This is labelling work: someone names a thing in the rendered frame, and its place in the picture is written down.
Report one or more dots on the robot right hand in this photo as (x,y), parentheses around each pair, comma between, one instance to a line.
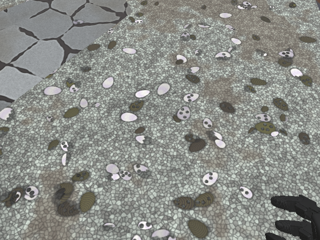
(305,208)

